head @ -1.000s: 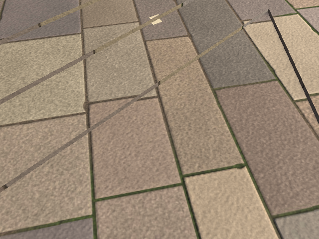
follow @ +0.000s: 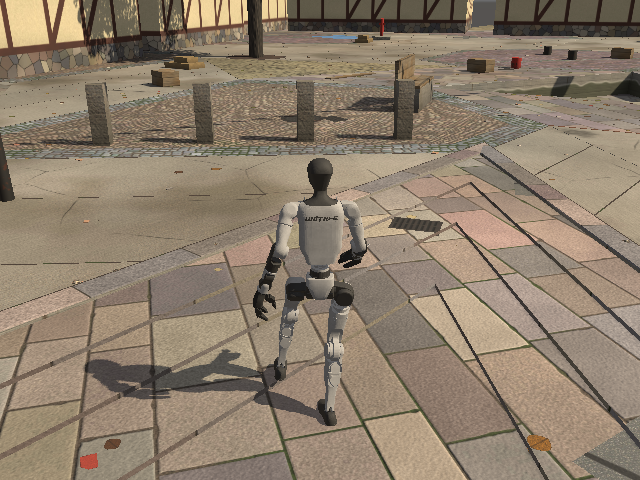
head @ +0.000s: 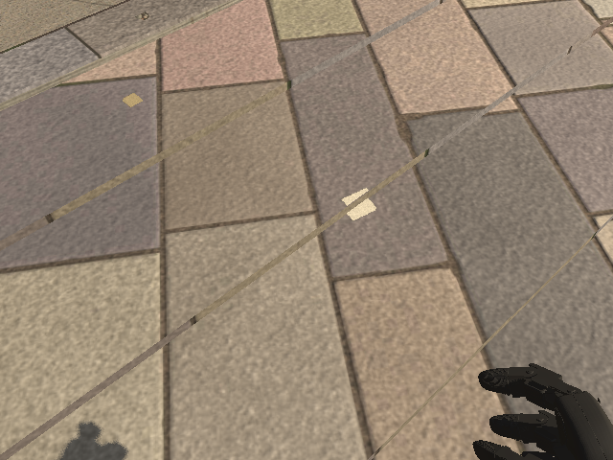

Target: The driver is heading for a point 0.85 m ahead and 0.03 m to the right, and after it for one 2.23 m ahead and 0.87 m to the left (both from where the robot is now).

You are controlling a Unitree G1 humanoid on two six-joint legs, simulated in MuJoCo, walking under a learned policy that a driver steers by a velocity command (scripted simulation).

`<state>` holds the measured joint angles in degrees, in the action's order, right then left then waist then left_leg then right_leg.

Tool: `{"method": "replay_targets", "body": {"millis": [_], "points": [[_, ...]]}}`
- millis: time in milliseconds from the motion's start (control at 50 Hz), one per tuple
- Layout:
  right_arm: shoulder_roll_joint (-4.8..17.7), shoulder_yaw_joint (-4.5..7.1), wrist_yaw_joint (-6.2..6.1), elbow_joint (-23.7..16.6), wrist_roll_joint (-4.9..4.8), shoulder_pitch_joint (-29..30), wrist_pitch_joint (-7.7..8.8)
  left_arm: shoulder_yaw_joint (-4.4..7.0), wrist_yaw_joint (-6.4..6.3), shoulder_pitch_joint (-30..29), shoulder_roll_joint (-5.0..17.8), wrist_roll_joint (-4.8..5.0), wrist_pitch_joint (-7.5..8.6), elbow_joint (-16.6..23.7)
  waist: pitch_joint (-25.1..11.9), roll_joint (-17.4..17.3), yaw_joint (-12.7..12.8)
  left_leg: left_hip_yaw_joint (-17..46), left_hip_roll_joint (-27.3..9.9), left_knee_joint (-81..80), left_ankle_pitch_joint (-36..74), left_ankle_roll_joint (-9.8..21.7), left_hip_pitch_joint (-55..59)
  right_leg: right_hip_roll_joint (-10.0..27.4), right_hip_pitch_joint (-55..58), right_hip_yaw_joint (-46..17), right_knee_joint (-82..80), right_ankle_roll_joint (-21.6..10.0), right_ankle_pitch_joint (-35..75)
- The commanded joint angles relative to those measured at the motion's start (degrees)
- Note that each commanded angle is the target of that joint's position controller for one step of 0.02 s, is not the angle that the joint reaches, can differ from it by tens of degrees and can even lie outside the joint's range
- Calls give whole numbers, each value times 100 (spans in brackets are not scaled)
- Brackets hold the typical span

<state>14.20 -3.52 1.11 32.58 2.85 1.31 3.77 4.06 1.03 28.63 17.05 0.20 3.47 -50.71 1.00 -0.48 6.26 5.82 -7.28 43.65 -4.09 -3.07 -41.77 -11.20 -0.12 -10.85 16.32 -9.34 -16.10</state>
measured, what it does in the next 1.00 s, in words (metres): walks ahead: left foot 0.03 m higher, then right foot 0.03 m lower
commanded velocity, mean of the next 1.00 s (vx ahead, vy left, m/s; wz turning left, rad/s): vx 0.91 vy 0.00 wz -0.14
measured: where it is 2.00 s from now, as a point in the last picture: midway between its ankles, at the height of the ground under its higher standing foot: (477, 241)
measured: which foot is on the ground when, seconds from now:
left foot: up 0.00-0.06, down 0.08-0.54, up 0.56-0.92, down 0.94-1.00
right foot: down 0.00-0.12, up 0.14-0.52, down 0.54-0.94, up 0.96-1.00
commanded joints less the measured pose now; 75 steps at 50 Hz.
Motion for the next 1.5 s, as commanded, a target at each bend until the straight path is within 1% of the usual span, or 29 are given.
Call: {"method": "replay_targets", "body": {"millis": [20, 80, 100, 120, 140, 180, 260, 440, 480, 520, 540, 560, 580, 620, 800, 880, 900, 920, 940, 960, 980, 1000, 1040, 1160, 1340, 1400, 1420, 1460, 1500], "points": [[508, 125, -19, -517, -103, 684, 57, 302, -10, -82, 1113, 41, 88, 407, 237, 265, -5, -790, 653, -906, 454, 37, 1465, 1224, -1188, -1216, -580, -454, 3077], [1083, 417, -144, -46, -72, -1063, 125, 322, -11, -447, 1345, 28, 153, 526, -990, 213, -959, -700, 1000, -1109, -547, 416, 3882, 1111, -1214, -974, 1554, -8, 5158], [1452, 614, -241, 207, -23, -2351, 166, 291, -4, -809, 1246, 17, 239, 675, -1722, 54, -1671, 67, 249, -1166, -1416, 627, 5402, 825, -1999, -787, 3136, 129, 4206], [2113, 865, -285, 309, 141, -3091, 125, 127, -21, -618, 613, 241, 281, 1053, -2976, -1573, -1717, 2930, -1574, -2104, -4350, 1172, 6994, 186, -3474, -81, 5208, 355, 1110], [1898, 865, -298, 318, 71, -2491, 50, 2, -6, -670, 591, 106, 199, 1104, -2805, -1989, -1302, 4158, -1886, -2710, -4910, 1278, 6663, 588, -4109, 176, 5924, 274, -744], [1010, 717, -290, 393, 14, -1925, 19, 33, 21, -1355, 802, -138, 46, 1053, -1143, -419, -1267, 2558, -1510, -2531, -3419, 1143, 5189, 1214, -4468, 485, 5718, 246, -95], [712, 679, -215, 921, -81, -1942, 180, -59, 277, -1930, 335, -192, -281, 1545, -40, -438, -760, 788, -1317, -3233, -1803, 914, 3729, 1792, -4377, 461, 5109, 438, -96], [1334, 853, -121, 1398, -69, -2148, 326, -194, 535, -2895, 407, -223, -300, 1926, 877, -261, -518, -1845, -787, -4375, 595, 722, 3269, 1359, -2607, 1320, 2142, 186, 2015], [1754, 927, -152, 1474, -103, -2270, 172, -92, 367, -2554, 690, -312, -270, 1735, 476, -353, -221, -1915, -904, -3224, 3758, 804, 4222, 940, -2138, 1507, 1873, 54, 1064], [1949, 949, -167, 1481, -158, -2128, -11, 71, 186, -431, 897, -383, -226, 1034, -677, -353, 866, -1830, -691, -382, 4627, 811, 3742, 897, 309, 1423, 1378, -48, 920], [1362, 826, -105, 1467, -125, -2399, -11, 201, 60, 118, 1333, -470, -191, 751, -1197, 138, 795, -1390, -193, 1710, 1288, 764, 2293, 1580, 1821, 629, 1837, 135, 144], [435, 634, -32, 1181, -194, -2608, 20, 251, -17, -15, 1984, -490, -102, 869, -1522, 1810, 130, -758, 557, 4007, -2973, 709, 854, 2988, 2313, -1091, 1551, 636, 493], [791, 681, -100, 897, -459, -2715, 86, 368, -29, 194, 2160, -390, -77, 966, -2641, 1832, 298, 209, 907, 4736, -2477, 745, 174, 3605, 2642, -2706, 460, 352, 377], [855, 676, -140, 1105, -353, -2115, 67, 148, -42, -618, 1175, -339, 57, 822, -627, 540, -160, -157, 296, 4352, -1360, 736, -279, 3120, 759, -1366, 283, 255, 396], [108, 460, 151, 636, -176, -669, -366, -198, -54, -847, 44, -140, 438, 338, 787, 499, -820, -1057, 148, 2888, -388, 780, -515, 2075, -877, 2100, -769, 740, 4158], [266, 420, 217, 801, -100, -1527, -311, -74, -281, -1233, 779, -28, 531, 516, 23, 500, -1330, -1905, 990, 535, 221, 1036, 1971, 2144, -821, 2523, 601, 884, 7470], [840, 740, 234, 777, -526, -2283, -181, 118, -450, -1675, 1521, 122, 382, 774, -609, 1175, -1771, -1518, 1093, 420, 365, 935, 2890, 2253, -663, 2166, 1534, 1006, 8134], [1424, 988, 202, 1135, -567, -3544, -191, 147, -506, -2112, 1522, 95, 254, 916, -1313, 945, -2402, -1174, 1148, -158, 866, 1079, 4238, 2154, -758, 2037, 3010, 1107, 7672], [1580, 1041, 97, 1325, -536, -3717, -228, 9, -416, -2105, 939, 125, 204, 929, -976, -303, -2287, -593, 915, -1044, 1933, 1222, 5039, 1298, -1656, 2057, 5098, 1337, 2669], [1712, 977, 4, 1061, -265, -2857, -182, -260, -217, -1611, -29, -184, 259, 1277, -652, -2436, -1193, 1431, 197, -1087, 5075, 1729, 5319, 211, -3381, 1410, 7327, 1439, -1822], [1715, 946, 7, 501, 86, -2242, -79, -269, -88, -529, 251, -74, 369, 1341, -2330, -2043, -742, 3601, -875, -1810, 4268, 2741, 5911, 289, -3689, -67, 8131, 1316, -1689], [1524, 988, 75, 132, -46, -1780, -62, -162, -53, -815, 762, 1, 382, 1350, -2049, -652, -793, 3794, -811, -2215, 2527, 2819, 5352, 437, -3691, -71, 7961, 1128, -1489], [1167, 928, 97, 52, -500, -1255, -8, -84, -139, -1452, 731, -84, 285, 1484, -654, 927, -340, 3045, -271, -2617, 1043, 2428, 3673, 878, -3860, 73, 6931, 1113, -1086], [1242, 1075, -309, 76, -536, -1310, -296, -157, -314, -2570, 126, -112, 7, 1972, -592, 226, -467, 1344, 975, -2204, 3212, 1567, 2480, 679, -3054, 527, 3525, 1561, -92], [1031, 1085, -456, -379, -436, -1022, -649, 72, -216, -3043, 565, -38, 122, 1915, -844, -861, -667, 2606, 908, -1217, 892, 972, 3056, 655, -2234, -90, 1056, 1358, 1213], [425, 850, -362, -379, -302, -1516, -623, 96, -275, -2483, 659, -140, 47, 1927, -1206, 760, -775, 1072, 2070, 1511, -3815, 433, 1150, 2653, 308, -1542, 762, 248, 4377], [976, 976, -232, -529, -407, -2200, -572, 155, -264, -2311, 875, -294, 7, 1818, -1752, 2114, -1257, 789, 1636, 2519, -3817, 166, 611, 3900, 388, -3236, 405, -768, 3671], [1701, 1187, -218, -156, -468, -1663, -656, 61, -352, -2730, 253, -201, -100, 2065, -948, 800, -796, 397, 1012, 3264, -2601, -210, 399, 2885, -380, -1745, 400, -432, 1750], [1379, 1095, -263, -202, -432, -1535, -766, 52, -425, -2890, 427, -138, -240, 2083, -594, 343, -815, 63, 852, 3466, -2052, -240, 507, 2417, -1142, -852, 216, -166, 1355]]}}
